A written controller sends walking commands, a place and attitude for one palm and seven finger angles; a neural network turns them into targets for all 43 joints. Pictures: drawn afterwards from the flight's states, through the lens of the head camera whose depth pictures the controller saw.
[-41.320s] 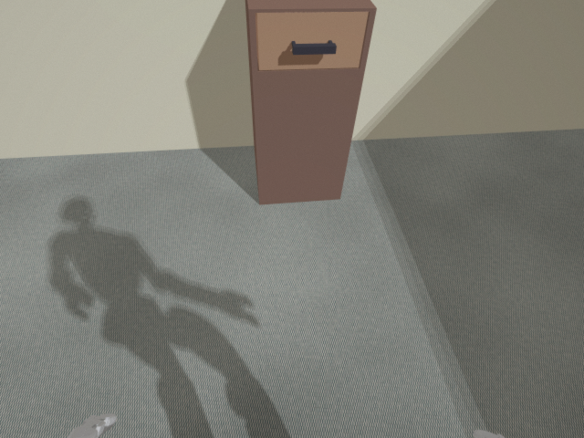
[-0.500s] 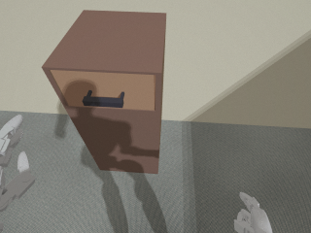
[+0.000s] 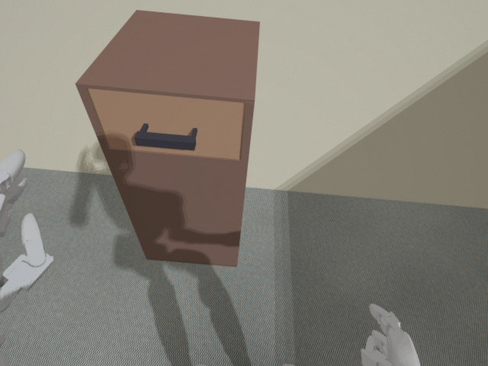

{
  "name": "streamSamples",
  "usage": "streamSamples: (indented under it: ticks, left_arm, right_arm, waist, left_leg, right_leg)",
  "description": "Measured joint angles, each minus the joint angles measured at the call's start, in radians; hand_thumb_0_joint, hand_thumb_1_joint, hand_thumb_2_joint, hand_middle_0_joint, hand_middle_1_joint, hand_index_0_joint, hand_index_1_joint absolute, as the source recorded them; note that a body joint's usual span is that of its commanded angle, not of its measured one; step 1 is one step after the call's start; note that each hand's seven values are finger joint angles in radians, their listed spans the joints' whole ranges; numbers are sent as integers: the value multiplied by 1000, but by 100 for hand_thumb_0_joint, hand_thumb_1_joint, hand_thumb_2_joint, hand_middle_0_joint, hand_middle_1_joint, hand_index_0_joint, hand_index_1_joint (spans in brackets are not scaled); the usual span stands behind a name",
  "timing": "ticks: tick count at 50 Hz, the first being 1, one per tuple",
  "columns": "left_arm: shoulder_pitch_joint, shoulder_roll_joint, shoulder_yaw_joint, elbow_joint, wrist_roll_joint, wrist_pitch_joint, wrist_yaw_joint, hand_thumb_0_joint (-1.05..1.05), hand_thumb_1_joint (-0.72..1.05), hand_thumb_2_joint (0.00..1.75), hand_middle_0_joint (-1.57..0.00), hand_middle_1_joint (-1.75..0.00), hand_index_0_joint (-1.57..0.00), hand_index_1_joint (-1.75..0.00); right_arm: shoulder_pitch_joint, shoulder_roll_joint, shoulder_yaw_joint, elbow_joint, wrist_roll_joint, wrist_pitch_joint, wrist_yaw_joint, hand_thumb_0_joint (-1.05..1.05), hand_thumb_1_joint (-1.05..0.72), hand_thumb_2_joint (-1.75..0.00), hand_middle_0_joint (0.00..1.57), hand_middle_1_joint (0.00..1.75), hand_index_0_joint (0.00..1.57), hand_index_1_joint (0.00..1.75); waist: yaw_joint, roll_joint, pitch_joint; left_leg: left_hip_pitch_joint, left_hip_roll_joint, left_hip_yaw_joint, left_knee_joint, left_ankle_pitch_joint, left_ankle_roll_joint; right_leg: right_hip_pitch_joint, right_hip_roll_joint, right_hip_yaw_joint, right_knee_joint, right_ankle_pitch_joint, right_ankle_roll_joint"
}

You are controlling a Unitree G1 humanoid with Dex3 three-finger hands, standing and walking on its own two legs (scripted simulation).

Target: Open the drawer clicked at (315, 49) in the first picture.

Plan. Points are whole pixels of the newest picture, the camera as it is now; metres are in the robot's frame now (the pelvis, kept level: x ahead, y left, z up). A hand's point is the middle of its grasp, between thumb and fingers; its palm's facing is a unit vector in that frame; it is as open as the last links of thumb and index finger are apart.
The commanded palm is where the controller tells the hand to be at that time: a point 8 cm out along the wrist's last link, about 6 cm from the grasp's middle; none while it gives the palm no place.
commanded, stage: step back with the hand held close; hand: left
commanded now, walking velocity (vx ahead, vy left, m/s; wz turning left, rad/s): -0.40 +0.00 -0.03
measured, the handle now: (168, 135) +0.61 +0.22 +0.00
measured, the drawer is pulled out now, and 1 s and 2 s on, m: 0.00 0.00 0.00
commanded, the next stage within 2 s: stop stepping back and stand still in 0.54 s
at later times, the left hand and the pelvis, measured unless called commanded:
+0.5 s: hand (31, 360) +0.10 +0.20 +0.17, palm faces +0.33 -0.80 -0.51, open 7.4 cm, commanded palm +0.04 +0.24 +0.19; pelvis -0.09 -0.04 +0.01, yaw +1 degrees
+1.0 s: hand out of the picture -0.04 +0.16 +0.17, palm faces +0.43 -0.81 -0.41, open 7.4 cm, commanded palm -0.10 +0.20 +0.19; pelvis -0.22 -0.08 +0.02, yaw +2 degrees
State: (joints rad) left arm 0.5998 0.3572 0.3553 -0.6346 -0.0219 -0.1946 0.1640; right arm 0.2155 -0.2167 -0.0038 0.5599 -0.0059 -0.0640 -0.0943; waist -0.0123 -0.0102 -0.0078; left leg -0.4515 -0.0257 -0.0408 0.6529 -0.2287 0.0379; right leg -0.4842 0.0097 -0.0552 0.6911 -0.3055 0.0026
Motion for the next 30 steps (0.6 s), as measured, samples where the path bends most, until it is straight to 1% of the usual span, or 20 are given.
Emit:
streamSamples:
  ticks: [2, 3, 4, 7, 9, 10, 11, 12, 14, 15, 16, 18, 19, 20, 22, 23, 24, 25, 27, 30]
  left_arm:
    - [3, 19, 12, 4, 7, 6, -1, 2, 89, 90, -21, -31, -21, -30]
    - [7, 28, 19, 0, 7, 6, -1, 2, 89, 90, -21, -31, -21, -30]
    - [17, 35, 27, -7, 4, 3, 0, 2, 89, 90, -21, -31, -21, -30]
    - [62, 40, 48, -31, -13, -9, 5, 2, 89, 90, -21, -30, -21, -30]
    - [73, 38, 44, -34, -22, -9, 0, 2, 89, 90, -21, -30, -20, -30]
    - [71, 38, 38, -34, -23, -7, -5, 2, 89, 90, -21, -30, -20, -30]
    - [65, 40, 33, -33, -25, -8, -11, 2, 90, 90, -21, -30, -20, -30]
    - [54, 39, 24, -30, -26, -10, -20, 2, 90, 90, -21, -30, -20, -30]
    - [31, 33, -3, -20, -27, -17, -43, 2, 89, 90, -21, -30, -20, -30]
    - [31, 41, -10, -24, -29, -20, -50, 2, 89, 90, -21, -30, -20, -30]
    - [37, 54, -11, -28, -30, -26, -55, 2, 89, 90, -21, -30, -21, -30]
    - [60, 78, 2, -35, -30, -33, -62, 2, 89, 90, -22, -31, -21, -30]
    - [74, 85, 16, -36, -27, -35, -62, 2, 89, 90, -22, -31, -21, -30]
    - [86, 86, 31, -33, -26, -35, -62, 2, 89, 90, -22, -31, -21, -30]
    - [92, 75, 53, -15, -20, -33, -57, 2, 89, 90, -22, -31, -21, -30]
    - [84, 65, 56, -5, -19, -28, -54, 1, 89, 90, -22, -31, -21, -30]
    - [71, 54, 53, 5, -18, -24, -51, 1, 89, 90, -22, -31, -21, -30]
    - [47, 47, 46, 18, -19, -18, -48, 1, 89, 90, -22, -31, -21, -30]
    - [3, 35, 30, 47, -21, -7, -42, 1, 89, 90, -21, -31, -21, -30]
    - [4, 24, 6, 57, -23, 13, -42, 2, 89, 90, -21, -30, -21, -30]
  right_arm:
    - [28, 17, -9, -1, -8, -19, 0, 1, -91, -89, 20, 30, 21, 30]
    - [40, 25, -10, 1, -11, -29, 4, 1, -91, -89, 20, 30, 20, 30]
    - [48, 32, -8, 6, -12, -39, 9, 1, -91, -90, 20, 30, 20, 30]
    - [41, 51, 4, 25, -15, -63, 25, 1, -91, -90, 20, 30, 20, 30]
    - [17, 57, 14, 34, -19, -72, 36, 1, -90, -90, 20, 30, 21, 30]
    - [-1, 57, 19, 37, -21, -76, 41, 1, -90, -89, 20, 30, 21, 30]
    - [-21, 57, 24, 38, -22, -77, 46, 1, -90, -89, 20, 30, 21, 30]
    - [-46, 53, 26, 38, -22, -76, 50, 1, -90, -89, 20, 30, 21, 30]
    - [-90, 35, 24, 39, -17, -61, 56, 1, -90, -89, 20, 30, 21, 30]
    - [-101, 30, 23, 37, -10, -49, 55, 1, -90, -89, 20, 30, 21, 30]
    - [-102, 27, 21, 36, 1, -38, 52, 1, -90, -89, 20, 30, 21, 30]
    - [-87, 27, 13, 35, 19, -19, 43, 1, -90, -89, 20, 30, 21, 30]
    - [-78, 27, 9, 34, 21, -9, 36, 1, -90, -89, 20, 30, 21, 30]
    - [-70, 26, 6, 33, 20, -1, 29, 1, -91, -89, 20, 30, 21, 30]
    - [-65, 18, 3, 27, 17, 12, 13, 1, -91, -89, 20, 30, 21, 30]
    - [-66, 9, 0, 22, 15, 17, 6, 1, -91, -89, 20, 30, 21, 30]
    - [-68, -2, -4, 15, 15, 19, 0, 1, -91, -89, 20, 30, 20, 30]
    - [-77, -6, -12, 16, 17, 20, -4, 1, -91, -90, 20, 30, 20, 30]
    - [-101, 1, -24, 18, 21, 19, 2, 1, -91, -90, 20, 30, 20, 30]
    - [-115, 14, -24, -3, 3, -9, 25, 1, -91, -90, 20, 30, 20, 30]
  waist:
    - [-18, 7, -15]
    - [-22, 9, -23]
    - [-22, 9, -32]
    - [-13, -3, -51]
    - [-7, -10, -50]
    - [-4, -13, -44]
    - [0, -17, -34]
    - [5, -12, -19]
    - [9, 36, 25]
    - [9, 47, 38]
    - [9, 47, 40]
    - [11, 23, 17]
    - [13, 9, 1]
    - [15, -3, -15]
    - [14, -14, -34]
    - [12, -8, -35]
    - [10, 5, -33]
    - [8, 3, -23]
    - [20, -24, 7]
    - [16, -29, 28]
  left_leg:
    - [-2, -2, -21, -43, 28, 0]
    - [-4, -1, -31, -66, 46, -3]
    - [-7, 1, -35, -88, 62, -5]
    - [-23, 11, -23, -138, 100, -16]
    - [-44, 14, -10, -159, 124, -24]
    - [-56, 14, -5, -166, 136, -29]
    - [-70, 14, 2, -170, 149, -34]
    - [-85, 20, 5, -171, 162, -40]
    - [-94, 53, -15, -177, 189, -51]
    - [-97, 61, -18, -154, 178, -54]
    - [-103, 54, -18, -91, 105, -55]
    - [-112, 21, -10, 66, -52, -54]
    - [-104, 11, 3, 114, -96, -57]
    - [-85, 4, 19, 130, -118, -60]
    - [-20, 3, 43, 71, -93, -64]
    - [21, 7, 48, 7, -42, -63]
    - [63, 16, 49, -70, 31, -54]
    - [85, 12, 47, -121, 22, -37]
    - [105, -4, 59, -176, 13, -15]
    - [98, 1, 66, -203, 51, -10]
  right_leg:
    - [-9, 26, 35, 152, -68, 2]
    - [3, 36, 44, 191, -95, 1]
    - [25, 41, 48, 197, -120, 1]
    - [123, 33, 51, 91, -150, 4]
    - [191, 25, 52, -16, -128, 4]
    - [223, 21, 53, -75, -95, 3]
    - [252, 18, 55, -135, -71, 0]
    - [266, 23, 57, -187, -98, -16]
    - [264, 60, 44, -212, -77, -37]
    - [263, 70, 39, -212, -56, -42]
    - [258, 70, 37, -205, -47, -45]
    - [244, 53, 39, -193, -47, -49]
    - [239, 44, 42, -193, -46, -50]
    - [234, 35, 44, -197, -42, -51]
    - [227, 27, 42, -206, -28, -50]
    - [224, 29, 34, -207, -22, -48]
    - [217, 36, 22, -201, -18, -44]
    - [207, 32, 14, -187, -17, -39]
    - [173, 15, 30, -142, 2, -17]
    - [115, 18, 55, -32, -78, -4]
